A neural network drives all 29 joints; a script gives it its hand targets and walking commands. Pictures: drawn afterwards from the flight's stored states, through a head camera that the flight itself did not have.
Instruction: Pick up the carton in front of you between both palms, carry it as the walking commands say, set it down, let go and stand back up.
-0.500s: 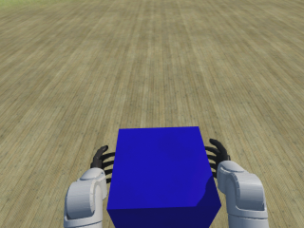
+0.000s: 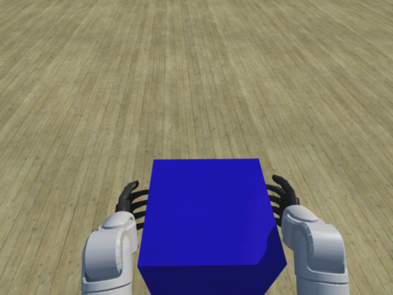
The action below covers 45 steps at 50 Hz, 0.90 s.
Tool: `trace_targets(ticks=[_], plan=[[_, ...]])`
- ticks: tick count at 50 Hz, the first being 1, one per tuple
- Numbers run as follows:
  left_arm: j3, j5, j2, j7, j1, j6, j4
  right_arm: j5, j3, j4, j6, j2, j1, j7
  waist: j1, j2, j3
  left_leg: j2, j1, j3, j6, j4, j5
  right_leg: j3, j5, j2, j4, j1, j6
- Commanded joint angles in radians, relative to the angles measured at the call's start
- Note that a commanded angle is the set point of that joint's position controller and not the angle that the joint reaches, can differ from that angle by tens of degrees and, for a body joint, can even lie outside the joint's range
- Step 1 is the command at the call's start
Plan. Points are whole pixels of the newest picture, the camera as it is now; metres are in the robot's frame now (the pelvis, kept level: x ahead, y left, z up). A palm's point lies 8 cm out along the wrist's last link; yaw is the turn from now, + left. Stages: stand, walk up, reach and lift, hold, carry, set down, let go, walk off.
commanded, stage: carry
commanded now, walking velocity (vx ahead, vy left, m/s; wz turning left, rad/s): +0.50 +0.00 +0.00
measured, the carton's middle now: (206, 235) +0.26 +0.00 +0.00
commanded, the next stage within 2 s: none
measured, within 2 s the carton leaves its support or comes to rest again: neither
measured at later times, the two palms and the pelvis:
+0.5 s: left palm (154, 121) +0.55 +0.12 +0.07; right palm (262, 117) +0.57 -0.18 +0.06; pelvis +0.29 -0.05 +0.00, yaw +3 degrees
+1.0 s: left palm (150, 97) +0.66 +0.14 +0.07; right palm (247, 94) +0.67 -0.16 +0.07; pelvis +0.40 -0.01 -0.02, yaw +0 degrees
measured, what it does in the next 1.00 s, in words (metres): walks ahead: right foot, then left foot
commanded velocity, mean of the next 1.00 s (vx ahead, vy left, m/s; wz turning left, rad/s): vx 0.08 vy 0.00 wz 0.00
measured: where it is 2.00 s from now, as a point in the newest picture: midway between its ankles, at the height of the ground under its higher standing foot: (199, 288)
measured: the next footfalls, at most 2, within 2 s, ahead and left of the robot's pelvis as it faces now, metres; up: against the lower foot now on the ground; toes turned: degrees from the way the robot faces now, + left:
right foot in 0.26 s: +0.36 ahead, -0.13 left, +0.00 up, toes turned +0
left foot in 0.60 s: +0.43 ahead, +0.09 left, +0.00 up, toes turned -14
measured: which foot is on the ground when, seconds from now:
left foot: down 0.00-0.28, up 0.30-0.58, down 0.60-1.00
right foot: up 0.00-0.24, down 0.26-1.00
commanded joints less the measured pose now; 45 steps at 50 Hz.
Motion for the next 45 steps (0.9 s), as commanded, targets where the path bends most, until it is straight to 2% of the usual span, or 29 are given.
trace_targets(ticks=[1,6,9,10,11,12,13,14,15,16,17,18,19,20,23,25,26,28,29,30,31,32,33,35,38,41,45], plan=[[-0.729,-0.403,-0.946,-0.237,-0.478,-0.037,-0.114,0.43,0.727,-0.09,0.002,0.942,-0.441,0.269,0.012,0.149,-0.236,0.24,0.285,-0.212,0.079,-0.183,0.074,-0.021,0.086,-0.018,-0.168,-0.087,0.017],[-0.717,-0.406,-0.876,-0.238,-0.447,-0.003,-0.127,0.401,0.702,-0.093,0.03,0.868,-0.39,0.258,0.007,0.162,-0.15,0.209,0.307,-0.114,0.058,-0.158,0.231,-0.098,0.2,0.017,-0.395,-0.039,0.005],[-0.705,-0.416,-0.845,-0.249,-0.457,0.019,-0.11,0.38,0.691,-0.07,0.046,0.843,-0.386,0.25,0.006,0.172,-0.102,0.208,0.319,-0.09,0.035,-0.12,0.282,-0.117,0.22,0.025,-0.473,0.017,-0.018],[-0.698,-0.418,-0.838,-0.252,-0.461,0.024,-0.102,0.377,0.691,-0.065,0.051,0.84,-0.394,0.248,0.009,0.169,-0.099,0.199,0.321,-0.067,0.021,-0.058,0.375,-0.136,0.221,0.04,-0.498,0.068,-0.024],[-0.691,-0.417,-0.837,-0.255,-0.455,0.028,-0.088,0.376,0.692,-0.06,0.055,0.837,-0.405,0.247,0.024,0.145,-0.124,0.168,0.292,-0.013,-0.006,0.068,0.486,-0.182,0.257,0.079,-0.554,0.196,-0.025],[-0.683,-0.417,-0.832,-0.259,-0.448,0.03,-0.074,0.374,0.692,-0.058,0.058,0.831,-0.405,0.245,0.033,0.096,-0.176,0.127,0.205,0.028,-0.042,0.231,0.501,-0.198,0.267,0.097,-0.571,0.387,-0.025],[-0.674,-0.414,-0.824,-0.261,-0.441,0.032,-0.065,0.375,0.691,-0.054,0.059,0.82,-0.414,0.245,0.049,0.005,-0.244,0.095,0.052,0.02,-0.079,0.44,0.246,-0.015,0.416,-0.056,-0.566,0.583,-0.038],[-0.655,-0.401,-0.82,-0.265,-0.447,0.025,-0.032,0.389,0.711,-0.079,0.068,0.844,-0.454,0.242,0.054,-0.241,-0.359,-0.02,-0.237,-0.018,-0.123,0.731,-0.067,0.362,0.559,-0.299,-0.583,0.854,-0.199],[-0.658,-0.414,-0.852,-0.268,-0.424,0.017,-0.025,0.388,0.711,-0.069,0.066,0.846,-0.448,0.246,0.05,-0.279,-0.358,-0.062,-0.353,-0.111,-0.109,0.873,-0.372,0.444,0.728,-0.331,-0.632,0.851,-0.244],[-0.663,-0.422,-0.884,-0.271,-0.445,0.008,-0.048,0.392,0.725,-0.056,0.054,0.887,-0.459,0.248,0.044,-0.22,-0.357,-0.014,-0.356,-0.181,-0.085,0.911,-0.373,0.336,0.823,-0.316,-0.626,0.808,-0.232],[-0.673,-0.427,-0.926,-0.274,-0.462,-0.003,-0.059,0.398,0.734,-0.066,0.039,0.921,-0.477,0.249,0.044,-0.136,-0.364,0.023,-0.343,-0.204,-0.067,0.868,-0.337,0.257,0.832,-0.296,-0.619,0.767,-0.199],[-0.684,-0.433,-0.964,-0.278,-0.479,-0.016,-0.072,0.399,0.747,-0.074,0.026,0.948,-0.486,0.249,0.039,-0.079,-0.342,0.06,-0.313,-0.214,-0.062,0.761,-0.281,0.182,0.794,-0.267,-0.637,0.695,-0.161],[-0.686,-0.439,-0.982,-0.279,-0.495,-0.026,-0.08,0.404,0.756,-0.077,0.016,0.98,-0.493,0.247,0.034,-0.085,-0.33,0.069,-0.255,-0.199,-0.064,0.636,-0.236,0.114,0.751,-0.23,-0.664,0.635,-0.123],[-0.69,-0.445,-0.99,-0.281,-0.496,-0.034,-0.095,0.405,0.758,-0.082,0.006,0.998,-0.482,0.244,0.033,-0.101,-0.339,0.049,-0.199,-0.166,-0.07,0.547,-0.219,0.064,0.739,-0.207,-0.674,0.604,-0.112],[-0.698,-0.45,-0.979,-0.288,-0.448,-0.046,-0.115,0.382,0.761,-0.093,-0.015,1.003,-0.406,0.228,0.032,-0.128,-0.36,0.012,-0.12,-0.117,-0.082,0.338,-0.184,-0.03,0.77,-0.173,-0.655,0.597,-0.125],[-0.699,-0.445,-0.953,-0.29,-0.419,-0.048,-0.126,0.375,0.763,-0.116,-0.017,0.983,-0.394,0.222,0.037,-0.154,-0.365,0.006,-0.093,-0.094,-0.082,0.254,-0.088,-0.053,0.766,-0.17,-0.637,0.598,-0.125],[-0.699,-0.442,-0.939,-0.289,-0.416,-0.047,-0.134,0.376,0.763,-0.13,-0.014,0.97,-0.4,0.221,0.04,-0.155,-0.36,0.01,-0.072,-0.084,-0.083,0.216,-0.032,-0.063,0.724,-0.163,-0.627,0.585,-0.12],[-0.698,-0.437,-0.911,-0.285,-0.428,-0.039,-0.146,0.381,0.758,-0.147,0.0,0.943,-0.41,0.225,0.033,-0.126,-0.33,0.021,0.023,-0.061,-0.083,0.069,0.162,-0.089,0.559,-0.13,-0.588,0.52,-0.087],[-0.695,-0.428,-0.895,-0.282,-0.425,-0.033,-0.14,0.382,0.753,-0.143,0.01,0.924,-0.408,0.228,0.033,-0.099,-0.307,0.041,0.07,-0.069,-0.086,0.013,0.249,-0.083,0.458,-0.111,-0.568,0.484,-0.062],[-0.689,-0.415,-0.877,-0.279,-0.417,-0.025,-0.123,0.384,0.745,-0.135,0.023,0.902,-0.406,0.233,0.031,-0.069,-0.301,0.097,0.137,-0.1,-0.084,0.02,0.297,-0.071,0.353,-0.108,-0.541,0.427,-0.04],[-0.682,-0.404,-0.858,-0.275,-0.417,-0.016,-0.105,0.381,0.731,-0.117,0.036,0.874,-0.413,0.239,0.039,0.008,-0.3,0.184,0.187,-0.166,-0.066,0.091,0.525,-0.076,0.219,-0.077,-0.5,0.364,-0.015],[-0.695,-0.409,-0.849,-0.271,-0.437,0.001,-0.106,0.37,0.715,-0.072,0.04,0.868,-0.409,0.246,0.041,0.072,-0.298,0.208,0.17,-0.179,-0.032,0.137,0.569,-0.045,0.189,-0.058,-0.534,0.371,0.005],[-0.694,-0.41,-0.839,-0.27,-0.455,0.015,-0.1,0.37,0.701,-0.03,0.043,0.872,-0.388,0.251,0.035,0.117,-0.265,0.201,0.112,-0.189,-0.028,0.122,0.498,-0.04,0.157,-0.061,-0.531,0.388,0.011],[-0.695,-0.407,-0.847,-0.271,-0.473,0.027,-0.056,0.362,0.678,0.029,0.051,0.881,-0.374,0.257,0.032,0.102,-0.234,0.176,0.079,-0.175,-0.028,0.127,0.532,-0.035,0.247,-0.069,-0.498,0.404,0.016],[-0.7,-0.42,-0.87,-0.275,-0.511,0.025,-0.04,0.367,0.673,0.045,0.048,0.904,-0.408,0.259,0.031,0.075,-0.254,0.15,0.1,-0.153,-0.027,0.173,0.622,-0.037,0.377,-0.067,-0.474,0.411,0.023],[-0.701,-0.431,-0.896,-0.274,-0.534,0.018,-0.042,0.377,0.681,0.027,0.041,0.925,-0.449,0.255,0.03,0.051,-0.295,0.146,0.132,-0.145,-0.018,0.211,0.672,-0.042,0.409,-0.057,-0.458,0.414,0.029],[-0.699,-0.433,-0.914,-0.271,-0.529,0.009,-0.05,0.386,0.696,-0.003,0.034,0.94,-0.466,0.249,0.028,0.03,-0.323,0.14,0.13,-0.14,-0.015,0.236,0.659,-0.041,0.436,-0.054,-0.444,0.433,0.029]])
